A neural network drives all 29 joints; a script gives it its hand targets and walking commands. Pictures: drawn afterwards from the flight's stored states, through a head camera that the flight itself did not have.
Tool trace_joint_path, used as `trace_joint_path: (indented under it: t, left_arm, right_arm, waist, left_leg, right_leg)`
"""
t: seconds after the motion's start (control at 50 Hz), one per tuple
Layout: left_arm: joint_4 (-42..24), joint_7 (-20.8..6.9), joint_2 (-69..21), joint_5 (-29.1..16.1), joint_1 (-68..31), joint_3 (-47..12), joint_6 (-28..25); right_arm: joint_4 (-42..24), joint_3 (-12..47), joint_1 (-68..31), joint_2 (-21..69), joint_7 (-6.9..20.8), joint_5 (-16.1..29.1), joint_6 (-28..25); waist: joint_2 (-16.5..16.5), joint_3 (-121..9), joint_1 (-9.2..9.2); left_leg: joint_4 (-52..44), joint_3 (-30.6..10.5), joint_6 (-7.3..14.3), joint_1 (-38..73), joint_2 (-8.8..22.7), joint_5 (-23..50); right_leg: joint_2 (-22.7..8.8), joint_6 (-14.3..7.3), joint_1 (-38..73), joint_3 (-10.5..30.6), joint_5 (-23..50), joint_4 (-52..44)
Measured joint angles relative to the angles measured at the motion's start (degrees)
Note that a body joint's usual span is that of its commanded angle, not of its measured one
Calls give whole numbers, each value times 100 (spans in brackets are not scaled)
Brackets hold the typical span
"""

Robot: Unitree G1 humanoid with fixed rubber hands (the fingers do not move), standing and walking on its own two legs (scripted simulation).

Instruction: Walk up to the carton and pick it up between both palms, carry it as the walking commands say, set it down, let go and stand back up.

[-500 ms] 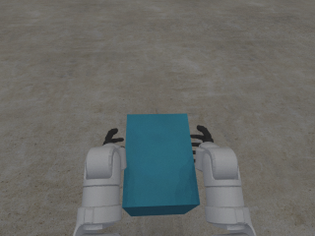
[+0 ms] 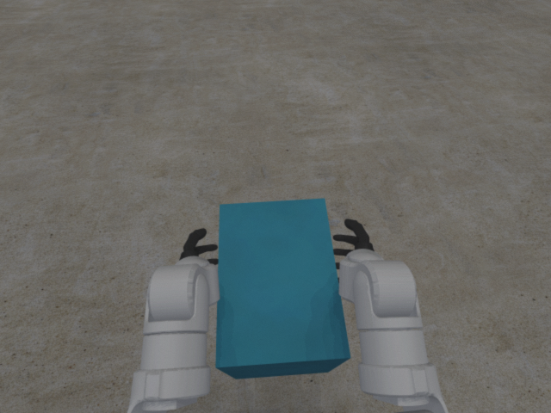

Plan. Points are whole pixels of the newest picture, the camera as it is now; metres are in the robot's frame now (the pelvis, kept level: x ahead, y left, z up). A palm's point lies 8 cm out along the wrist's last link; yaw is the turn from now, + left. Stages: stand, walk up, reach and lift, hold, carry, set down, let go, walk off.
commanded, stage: carry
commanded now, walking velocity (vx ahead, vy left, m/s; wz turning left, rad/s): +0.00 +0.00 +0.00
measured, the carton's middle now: (277, 294) +0.33 +0.00 -0.02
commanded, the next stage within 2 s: none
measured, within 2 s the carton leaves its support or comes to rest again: neither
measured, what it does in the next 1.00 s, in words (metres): shifts its weight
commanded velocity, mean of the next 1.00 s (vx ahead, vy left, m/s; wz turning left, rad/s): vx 0.00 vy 0.00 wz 0.00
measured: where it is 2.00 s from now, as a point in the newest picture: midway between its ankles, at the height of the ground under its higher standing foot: outside the picture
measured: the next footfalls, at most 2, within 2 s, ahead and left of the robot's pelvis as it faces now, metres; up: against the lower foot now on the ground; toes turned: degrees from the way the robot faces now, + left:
none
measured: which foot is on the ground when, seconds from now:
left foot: down 0.00-1.00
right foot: down 0.00-1.00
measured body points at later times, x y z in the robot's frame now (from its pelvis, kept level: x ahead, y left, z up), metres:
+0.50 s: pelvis +0.04 +0.00 +0.00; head +0.02 -0.01 +0.45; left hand +0.35 +0.13 +0.07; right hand +0.36 -0.11 +0.08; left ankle +0.04 +0.16 -0.72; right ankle +0.13 -0.12 -0.72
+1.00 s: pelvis +0.05 -0.01 +0.00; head +0.03 -0.01 +0.45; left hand +0.36 +0.13 +0.06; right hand +0.37 -0.12 +0.06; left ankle +0.04 +0.16 -0.72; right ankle +0.13 -0.12 -0.72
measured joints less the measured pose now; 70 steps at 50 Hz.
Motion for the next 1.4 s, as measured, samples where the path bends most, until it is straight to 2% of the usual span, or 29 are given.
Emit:
trace_joint_path:
  t: [0.06, 0.14, 0.18, 0.28, 0.4, 0.48, 0.52, 0.58, 0.64, 0.68, 0.76, 0.8, 0.86, 0.9, 0.96, 1.02, 1.08, 1.12, 1.16, 1.2, 1.28, 1.32, 1.4]
  left_arm:
    - [-189, 56, -13, 5, -52, 22, 43]
    - [-73, 151, -45, 91, -122, 1, 110]
    - [-4, 194, -51, 107, -143, -27, 133]
    - [260, 12, -35, 192, -100, -50, 4]
    - [500, -204, -9, 323, -32, -10, -158]
    - [557, -294, -3, 435, -18, 57, -244]
    - [550, -312, 1, 453, -12, 105, -290]
    - [347, -247, 28, 347, 61, 44, -268]
    - [381, -410, 35, 429, 87, 73, -375]
    - [523, -619, 45, 492, 110, 122, -508]
    - [372, -733, 106, 363, 256, -14, -499]
    - [687, -900, 84, 498, 213, 77, -683]
    - [571, -876, 152, 388, 378, -105, -734]
    - [871, -985, 137, 530, 332, -21, -946]
    - [716, -931, 187, 398, 476, -117, -1053]
    - [976, -1001, 172, 475, 439, -52, -1272]
    - [715, -940, 220, 333, 569, -177, -1296]
    - [910, -983, 216, 410, 567, -107, -1464]
    - [633, -918, 265, 248, 718, -238, -1367]
    - [828, -1018, 251, 315, 668, -162, -1445]
    - [778, -950, 270, 264, 727, -234, -1461]
    - [965, -998, 254, 349, 678, -169, -1518]
    - [940, -983, 254, 335, 670, -150, -1530]
  right_arm:
    - [-48, -34, -102, 40, 147, -122, -36]
    - [148, -132, -107, 43, 507, -384, -109]
    - [193, -140, -53, 23, 598, -428, -131]
    - [236, -69, 68, -24, 448, -343, -123]
    - [451, -12, 68, -26, 389, -375, -180]
    - [609, 17, 68, -25, 501, -431, -318]
    - [668, 11, 68, -27, 647, -482, -404]
    - [497, 37, 148, -56, 817, -463, -421]
    - [458, 26, 179, -67, 949, -504, -464]
    - [579, -6, 188, -70, 1019, -598, -565]
    - [449, 65, 348, -136, 1042, -561, -604]
    - [765, -37, 335, -130, 1121, -673, -807]
    - [608, 65, 490, -191, 1084, -526, -828]
    - [889, -56, 418, -165, 1180, -621, -1005]
    - [729, 77, 539, -209, 1120, -482, -1087]
    - [1010, -23, 523, -201, 1198, -570, -1342]
    - [678, 113, 674, -258, 1154, -372, -1319]
    - [890, 62, 605, -231, 1198, -428, -1443]
    - [668, 182, 700, -263, 1127, -326, -1362]
    - [928, 84, 636, -244, 1215, -461, -1487]
    - [826, 156, 709, -267, 1170, -388, -1472]
    - [1013, 89, 633, -242, 1230, -493, -1508]
    - [1076, 48, 580, -225, 1240, -505, -1573]
  waist:
    - [-50, 58, 80]
    - [1, -104, 203]
    - [55, -216, 228]
    - [172, -435, 108]
    - [80, -559, -6]
    - [11, -544, -10]
    - [-2, -532, 17]
    - [34, -513, 50]
    - [86, -532, 87]
    - [113, -564, 103]
    - [112, -558, 122]
    - [90, -613, 103]
    - [94, -583, 77]
    - [119, -615, 55]
    - [128, -563, 30]
    - [130, -587, 40]
    - [118, -529, 34]
    - [104, -574, 37]
    - [93, -559, 28]
    - [90, -588, 37]
    - [71, -597, 73]
    - [68, -626, 82]
    - [95, -604, 115]
  left_leg:
    - [29, -22, -37, -13, -6, -26]
    - [81, -64, -79, 12, 18, -203]
    - [56, -63, -75, 46, 24, -272]
    - [-25, -51, -91, 162, 20, -155]
    - [-78, -37, -87, 294, 7, -260]
    - [-108, -33, -88, 376, 11, -300]
    - [-87, -22, -88, 408, 28, -341]
    - [-82, -16, -78, 439, 27, -380]
    - [-94, -9, -71, 462, 23, -401]
    - [-97, -4, -69, 490, 20, -420]
    - [-69, 3, -77, 531, 33, -466]
    - [-92, -7, -87, 553, 33, -460]
    - [-96, -13, -99, 589, 50, -469]
    - [-97, -22, -105, 580, 63, -467]
    - [-74, -30, -120, 570, 90, -473]
    - [-71, -32, -131, 560, 99, -468]
    - [-55, -56, -140, 536, 117, -461]
    - [-53, -34, -141, 526, 129, -460]
    - [-64, -29, -135, 529, 130, -453]
    - [-78, -34, -129, 549, 125, -443]
    - [-82, -30, -118, 542, 120, -434]
    - [-103, -35, -121, 534, 117, -417]
    - [-99, -26, -119, 509, 118, -411]
  right_leg:
    - [-6, -82, 10, -17, 247, -32]
    - [2, -235, 64, -69, 324, -16]
    - [11, -237, 87, -70, 276, -27]
    - [-9, -180, 159, -73, 172, 6]
    - [-32, -168, 244, -72, 42, 52]
    - [-34, -156, 315, -80, -13, 51]
    - [-20, -148, 344, -72, -41, 62]
    - [-28, -128, 375, -71, -78, 71]
    - [-35, -114, 392, -70, -106, 72]
    - [-41, -108, 410, -67, -132, 91]
    - [-37, -106, 437, -63, -189, 140]
    - [-43, -115, 459, -80, -199, 135]
    - [-31, -117, 496, -92, -219, 140]
    - [-19, -127, 498, -106, -211, 121]
    - [2, -141, 498, -118, -209, 124]
    - [9, -150, 489, -122, -208, 127]
    - [23, -161, 496, -150, -187, 100]
    - [38, -162, 479, -132, -167, 84]
    - [38, -158, 487, -131, -152, 64]
    - [34, -153, 518, -139, -138, 36]
    - [28, -144, 518, -136, -121, 19]
    - [23, -145, 517, -146, -106, -4]
    - [23, -145, 488, -138, -99, -2]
